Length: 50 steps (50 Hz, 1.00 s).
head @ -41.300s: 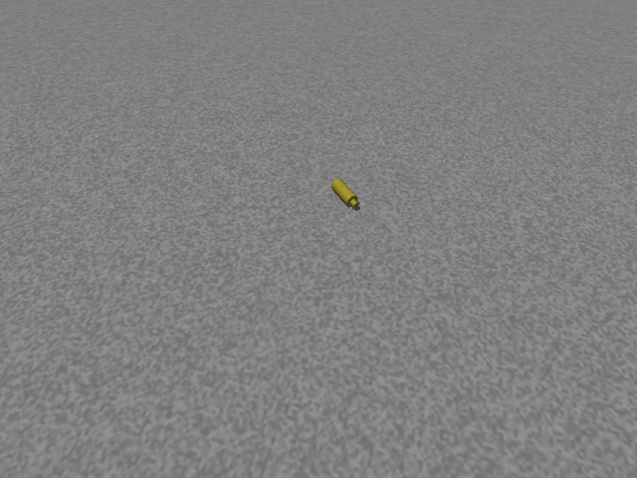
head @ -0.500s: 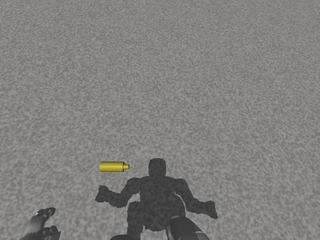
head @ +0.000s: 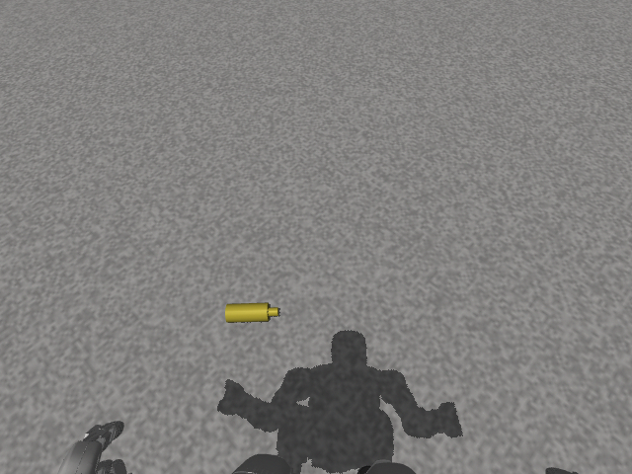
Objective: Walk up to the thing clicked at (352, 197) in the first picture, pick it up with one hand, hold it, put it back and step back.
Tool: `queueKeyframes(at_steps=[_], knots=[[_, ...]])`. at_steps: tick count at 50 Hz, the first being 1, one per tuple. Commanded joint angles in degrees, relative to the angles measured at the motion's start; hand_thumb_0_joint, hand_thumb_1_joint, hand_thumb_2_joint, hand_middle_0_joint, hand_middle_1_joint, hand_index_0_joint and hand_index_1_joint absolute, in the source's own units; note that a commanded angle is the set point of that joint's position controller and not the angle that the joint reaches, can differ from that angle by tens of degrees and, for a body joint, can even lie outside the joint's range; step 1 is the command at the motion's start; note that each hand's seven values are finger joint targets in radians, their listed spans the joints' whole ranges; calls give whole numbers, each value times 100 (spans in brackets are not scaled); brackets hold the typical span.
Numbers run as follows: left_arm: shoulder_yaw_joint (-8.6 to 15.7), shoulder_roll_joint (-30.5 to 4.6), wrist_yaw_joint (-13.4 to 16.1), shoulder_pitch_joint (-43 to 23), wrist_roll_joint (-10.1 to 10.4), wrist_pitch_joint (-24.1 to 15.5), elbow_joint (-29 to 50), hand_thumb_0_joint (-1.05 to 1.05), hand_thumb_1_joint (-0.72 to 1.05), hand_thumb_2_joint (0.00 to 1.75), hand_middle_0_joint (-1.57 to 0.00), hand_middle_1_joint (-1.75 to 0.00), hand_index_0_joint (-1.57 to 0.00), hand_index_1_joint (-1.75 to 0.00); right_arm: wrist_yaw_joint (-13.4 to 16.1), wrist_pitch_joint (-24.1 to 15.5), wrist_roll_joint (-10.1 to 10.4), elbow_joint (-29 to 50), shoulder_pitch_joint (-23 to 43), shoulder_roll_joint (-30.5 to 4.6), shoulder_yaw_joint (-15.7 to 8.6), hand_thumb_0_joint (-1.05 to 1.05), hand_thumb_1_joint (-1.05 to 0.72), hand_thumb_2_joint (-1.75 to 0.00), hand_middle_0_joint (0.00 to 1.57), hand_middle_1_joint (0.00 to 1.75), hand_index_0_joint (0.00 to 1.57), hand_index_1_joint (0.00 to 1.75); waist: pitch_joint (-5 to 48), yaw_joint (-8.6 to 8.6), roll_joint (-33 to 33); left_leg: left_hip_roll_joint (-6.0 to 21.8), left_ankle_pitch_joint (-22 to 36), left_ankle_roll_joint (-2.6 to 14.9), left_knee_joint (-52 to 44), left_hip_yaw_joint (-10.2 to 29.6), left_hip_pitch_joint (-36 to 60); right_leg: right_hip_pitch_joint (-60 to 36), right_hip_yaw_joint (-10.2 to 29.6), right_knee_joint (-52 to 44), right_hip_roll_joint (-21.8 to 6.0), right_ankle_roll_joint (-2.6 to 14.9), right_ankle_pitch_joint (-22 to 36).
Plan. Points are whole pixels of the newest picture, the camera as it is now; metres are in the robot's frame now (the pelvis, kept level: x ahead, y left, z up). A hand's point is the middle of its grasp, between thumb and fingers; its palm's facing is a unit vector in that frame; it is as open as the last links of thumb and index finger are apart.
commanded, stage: step back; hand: left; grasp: from above
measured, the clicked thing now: (252, 312) +0.63 +0.25 -0.74
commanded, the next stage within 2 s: none
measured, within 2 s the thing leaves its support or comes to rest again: neither
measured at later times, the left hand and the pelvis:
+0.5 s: hand out of the picture -0.09 +0.27 -0.16, palm faces -0.05 -0.92 -0.38, open 7.4 cm; pelvis -0.17 -0.01 -0.01, yaw -4 degrees
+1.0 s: hand out of the picture -0.21 +0.23 -0.15, palm faces +0.05 -0.92 -0.38, open 7.3 cm; pelvis -0.35 -0.04 -0.01, yaw +3 degrees
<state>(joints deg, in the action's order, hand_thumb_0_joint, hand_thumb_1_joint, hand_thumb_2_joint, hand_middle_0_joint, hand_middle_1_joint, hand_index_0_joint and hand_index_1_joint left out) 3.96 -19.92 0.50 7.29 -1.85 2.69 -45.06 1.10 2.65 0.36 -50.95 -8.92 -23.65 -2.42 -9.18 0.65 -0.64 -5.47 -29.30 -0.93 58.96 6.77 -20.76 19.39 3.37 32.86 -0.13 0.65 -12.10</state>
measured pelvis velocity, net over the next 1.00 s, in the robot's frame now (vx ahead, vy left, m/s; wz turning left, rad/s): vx -0.35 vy -0.04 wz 0.05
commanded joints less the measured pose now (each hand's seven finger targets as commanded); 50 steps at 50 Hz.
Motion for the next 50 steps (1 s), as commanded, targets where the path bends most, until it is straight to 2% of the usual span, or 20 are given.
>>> queueKeyframes(at_steps=[1,4,5,6,7,8,11,20,27,28,29,30,31,34,41,44,46,48,49,50], knots=[[402,-1395,105,189,-25,-77,492,0,90,90,-20,-30,-20,-30,75,-218,-57,444,-230,-782,-247,0,-90,-90,20,30,20,30,1406,146,1283,354,53,-1,-2106,-440,-247,-2008,1040,-375,-1089,1064,2259],[333,-1430,46,-101,86,39,591,0,90,90,-20,-30,-20,-30,57,-273,-187,222,-717,-855,-363,0,-90,-90,20,30,20,30,1356,-161,994,427,1984,145,-3785,-495,1018,-906,859,158,-856,623,1375],[286,-1207,28,62,108,68,629,0,90,90,-20,-30,-20,-30,56,-297,-285,304,-602,-1164,-454,0,-90,-90,20,30,20,30,1357,-94,200,1218,2042,351,-3993,654,1431,-36,631,675,-421,344,251],[262,-1018,39,102,122,52,632,0,90,90,-20,-30,-20,-30,25,-289,-341,378,-333,-1756,-560,0,-90,-90,20,30,20,30,1124,-50,-1176,2389,2782,866,-4208,2213,1643,1219,152,1783,634,87,-1874],[417,-1331,144,-336,19,49,672,0,90,90,-20,-30,-20,-30,-2,-279,-269,499,-232,-2043,-601,0,-90,-90,20,30,20,30,922,-429,-1206,3003,2984,1607,-4245,2575,372,714,694,2830,637,-57,-2664],[432,-1436,159,-359,2,48,614,0,90,90,-20,-30,-20,-30,38,-331,-249,548,124,-1950,-598,0,-90,-90,20,30,20,30,687,-292,-1187,3125,2803,1851,-4356,2650,-75,560,948,3631,469,-16,-2324],[428,-1283,68,383,152,68,263,0,90,90,-20,-30,-20,-30,71,-351,-285,643,623,-1170,-376,0,-90,-90,20,30,20,30,710,303,-559,1709,3736,973,-3764,462,731,1033,1036,4123,798,70,-1368],[402,-1225,48,336,37,14,325,0,90,90,-20,-30,-20,-30,103,-303,-180,765,-217,-1243,-503,0,-90,-90,20,30,20,30,1203,-307,-943,2194,3947,1616,-3375,691,2023,854,457,2607,397,-335,-1812],[469,-1206,-103,1637,18,-21,-314,0,90,90,-20,-30,-20,-30,61,-117,-171,1036,568,-1441,-517,0,-90,-90,20,30,20,30,1579,265,-1022,1784,2195,873,-2959,320,310,-1346,-256,-621,82,143,-470],[534,-1442,-99,1519,-72,-43,-259,0,90,90,-20,-30,-20,-30,54,-89,-123,1018,473,-1198,-460,0,-90,-90,20,30,20,30,1338,231,-317,1242,1300,557,-2357,176,-427,-1398,580,-975,-298,260,-746],[662,-2000,-113,1268,-127,-69,-40,0,90,90,-20,-30,-20,-30,92,-96,-83,1093,364,-795,-347,0,-90,-90,20,30,20,30,956,225,1338,94,-17,129,-1163,-251,-1590,-1095,2368,-1457,-1427,664,-1251],[730,-2453,-88,590,-150,-43,293,0,90,90,-20,-30,-20,-30,191,-84,-109,1094,510,-1000,-444,0,-90,-90,20,30,20,30,698,348,1802,3,-568,-33,234,7,-978,528,2943,-1879,-2350,1575,-1375],[709,-2403,-47,147,-111,-67,431,0,90,90,-20,-30,-20,-30,194,-95,-105,962,390,-1265,-543,0,-90,-90,20,30,20,30,317,197,1812,262,-377,8,846,242,-482,1505,3176,-2165,-2500,1684,-1723],[506,-1527,9,-672,-76,-95,556,0,90,90,-20,-30,-20,-30,107,-107,-27,547,-318,-1026,-404,0,-90,-90,20,30,20,30,253,-342,913,-207,570,45,1275,197,-522,838,675,-1322,-1033,869,-325],[502,-1394,147,441,-117,-54,540,0,90,90,-20,-30,-20,-30,168,-290,-156,723,-179,-746,-240,0,-90,-90,20,30,20,30,1095,316,1328,303,-251,-85,-948,-310,-985,-1975,826,-379,-1488,1185,2360],[454,-1434,135,250,-27,22,637,0,90,90,-20,-30,-20,-30,137,-304,-190,524,-686,-778,-302,0,-90,-90,20,30,20,30,1452,147,1247,426,547,96,-2641,-613,-114,-1968,673,150,-1408,981,2533],[368,-1446,77,140,26,95,705,0,90,90,-20,-30,-20,-30,110,-296,-186,337,-1006,-907,-380,0,-90,-90,20,30,20,30,1536,-23,762,414,2027,240,-3636,-625,835,-1094,484,455,-1120,611,1537],[273,-1088,35,37,97,103,800,0,90,90,-20,-30,-20,-30,85,-255,-288,465,-687,-1774,-557,0,-90,-90,20,30,20,30,1226,23,-1233,2393,2743,1178,-3930,2039,1222,964,-432,1855,179,67,-1667],[410,-1368,101,-375,56,114,849,0,90,90,-20,-30,-20,-30,76,-254,-284,632,-390,-2166,-609,0,-90,-90,20,30,20,30,1002,-303,-1458,3130,2877,1984,-4159,2638,24,574,237,3110,198,-49,-2616],[438,-1513,93,-386,32,136,756,0,90,90,-20,-30,-20,-30,142,-314,-296,687,-7,-1970,-602,0,-90,-90,20,30,20,30,773,-141,-1139,3160,3013,2020,-4104,2522,-406,348,655,3825,52,-15,-2398]])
